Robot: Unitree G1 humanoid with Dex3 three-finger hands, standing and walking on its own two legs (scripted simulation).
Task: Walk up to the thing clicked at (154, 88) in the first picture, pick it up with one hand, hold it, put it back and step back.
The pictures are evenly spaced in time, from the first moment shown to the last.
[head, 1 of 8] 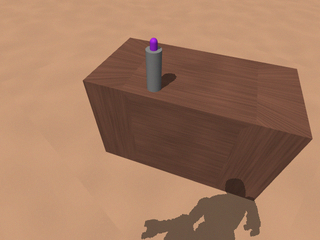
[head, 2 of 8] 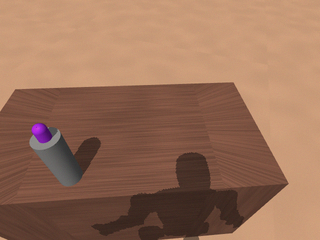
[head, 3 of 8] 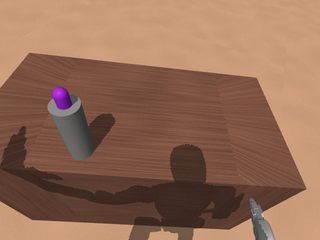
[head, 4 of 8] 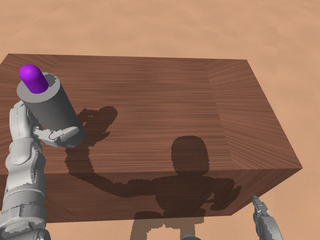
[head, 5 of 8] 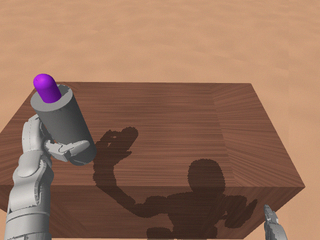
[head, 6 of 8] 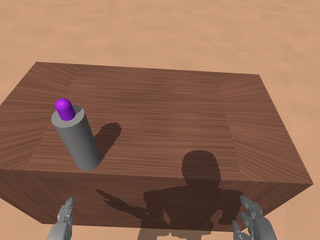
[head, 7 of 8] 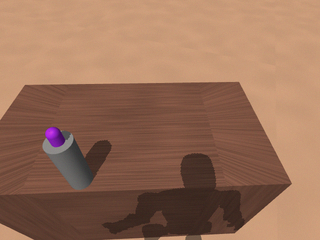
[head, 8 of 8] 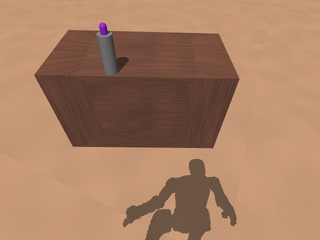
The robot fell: no
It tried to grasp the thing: yes
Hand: left
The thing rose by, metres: 0.24
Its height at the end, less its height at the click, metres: +0.00
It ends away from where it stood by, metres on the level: 0.05
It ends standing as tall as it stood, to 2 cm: yes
